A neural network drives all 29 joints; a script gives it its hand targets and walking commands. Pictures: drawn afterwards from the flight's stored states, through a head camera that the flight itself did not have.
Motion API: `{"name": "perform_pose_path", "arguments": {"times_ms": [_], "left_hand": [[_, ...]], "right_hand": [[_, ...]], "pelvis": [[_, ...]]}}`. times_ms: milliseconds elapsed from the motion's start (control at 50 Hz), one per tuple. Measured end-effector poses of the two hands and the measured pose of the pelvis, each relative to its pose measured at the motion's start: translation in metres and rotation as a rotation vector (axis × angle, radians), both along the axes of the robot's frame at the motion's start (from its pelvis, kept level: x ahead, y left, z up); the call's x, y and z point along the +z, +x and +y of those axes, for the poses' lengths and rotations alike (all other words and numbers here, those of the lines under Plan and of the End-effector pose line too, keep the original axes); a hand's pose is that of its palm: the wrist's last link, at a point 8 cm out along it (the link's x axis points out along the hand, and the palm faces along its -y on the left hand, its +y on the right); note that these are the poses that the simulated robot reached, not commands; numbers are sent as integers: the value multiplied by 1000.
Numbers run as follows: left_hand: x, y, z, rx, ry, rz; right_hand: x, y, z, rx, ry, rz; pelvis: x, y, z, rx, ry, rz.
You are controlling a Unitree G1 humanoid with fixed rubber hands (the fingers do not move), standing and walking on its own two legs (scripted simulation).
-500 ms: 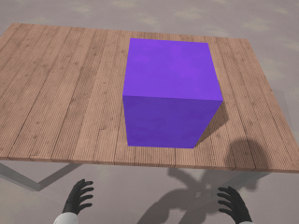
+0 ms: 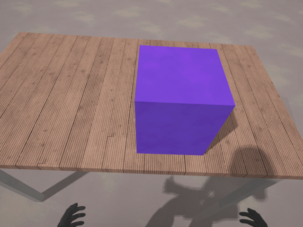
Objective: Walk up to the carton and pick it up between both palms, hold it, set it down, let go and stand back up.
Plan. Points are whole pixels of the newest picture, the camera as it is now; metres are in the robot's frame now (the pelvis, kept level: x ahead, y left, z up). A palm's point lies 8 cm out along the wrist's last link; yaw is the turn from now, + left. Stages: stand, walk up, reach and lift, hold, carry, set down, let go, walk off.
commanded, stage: stand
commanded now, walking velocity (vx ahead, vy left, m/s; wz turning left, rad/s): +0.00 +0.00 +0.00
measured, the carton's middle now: (173, 104) +0.45 -0.04 +0.05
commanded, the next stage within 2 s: none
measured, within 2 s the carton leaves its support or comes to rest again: neither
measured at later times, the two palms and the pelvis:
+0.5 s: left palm out of the picture +0.12 +0.25 -0.10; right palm out of the picture +0.13 -0.27 -0.09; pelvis +0.00 +0.00 +0.00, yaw +0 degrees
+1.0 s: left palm out of the picture +0.12 +0.25 -0.10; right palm out of the picture +0.12 -0.27 -0.09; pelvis -0.01 +0.00 +0.00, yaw +0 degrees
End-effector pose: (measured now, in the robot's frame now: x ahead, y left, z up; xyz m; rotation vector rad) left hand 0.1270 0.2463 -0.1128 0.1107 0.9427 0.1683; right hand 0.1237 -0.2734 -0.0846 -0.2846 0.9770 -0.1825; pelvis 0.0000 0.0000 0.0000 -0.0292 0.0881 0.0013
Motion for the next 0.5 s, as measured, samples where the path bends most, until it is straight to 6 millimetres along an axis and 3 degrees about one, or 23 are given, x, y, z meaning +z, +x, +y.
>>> {"name": "perform_pose_path", "arguments": {"times_ms": [500], "left_hand": [[9, -4, 7, 6, 35, -19]], "right_hand": [[-5, 3, 7, -2, 40, -52]], "pelvis": [[-1, -3, 1, 0, -1, -8]]}}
